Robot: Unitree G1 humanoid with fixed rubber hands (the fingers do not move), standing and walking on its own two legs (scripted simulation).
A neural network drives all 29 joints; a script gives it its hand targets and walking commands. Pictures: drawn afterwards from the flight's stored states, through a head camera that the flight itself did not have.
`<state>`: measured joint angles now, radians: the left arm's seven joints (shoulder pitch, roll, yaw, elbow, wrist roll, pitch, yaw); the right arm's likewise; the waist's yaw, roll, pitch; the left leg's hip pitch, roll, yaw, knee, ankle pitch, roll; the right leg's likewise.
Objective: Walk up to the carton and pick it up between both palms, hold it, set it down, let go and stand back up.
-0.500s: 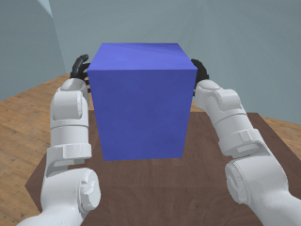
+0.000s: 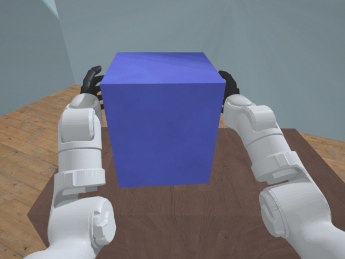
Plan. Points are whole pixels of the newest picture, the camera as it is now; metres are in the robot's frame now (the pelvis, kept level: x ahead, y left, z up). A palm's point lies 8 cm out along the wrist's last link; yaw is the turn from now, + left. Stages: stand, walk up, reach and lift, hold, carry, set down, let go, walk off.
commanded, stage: hold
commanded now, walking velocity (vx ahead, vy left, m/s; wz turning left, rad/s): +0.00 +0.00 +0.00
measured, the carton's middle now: (162, 117) +0.39 +0.01 +0.23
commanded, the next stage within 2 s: set down in 0.92 s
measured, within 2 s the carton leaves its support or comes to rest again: neither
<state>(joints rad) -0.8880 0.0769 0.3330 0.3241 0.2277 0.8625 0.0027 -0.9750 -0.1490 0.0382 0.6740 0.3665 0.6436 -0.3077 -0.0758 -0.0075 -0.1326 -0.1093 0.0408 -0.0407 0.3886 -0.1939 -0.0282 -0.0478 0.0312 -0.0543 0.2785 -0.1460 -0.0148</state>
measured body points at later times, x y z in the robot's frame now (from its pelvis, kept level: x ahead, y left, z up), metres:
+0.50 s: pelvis +0.00 +0.00 +0.00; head -0.09 +0.02 +0.44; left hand +0.38 +0.16 +0.29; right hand +0.38 -0.14 +0.28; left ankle +0.02 +0.13 -0.75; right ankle +0.01 -0.11 -0.75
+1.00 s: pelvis +0.00 +0.00 +0.00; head -0.09 +0.02 +0.44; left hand +0.38 +0.17 +0.29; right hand +0.38 -0.14 +0.28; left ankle +0.02 +0.13 -0.75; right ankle +0.01 -0.11 -0.75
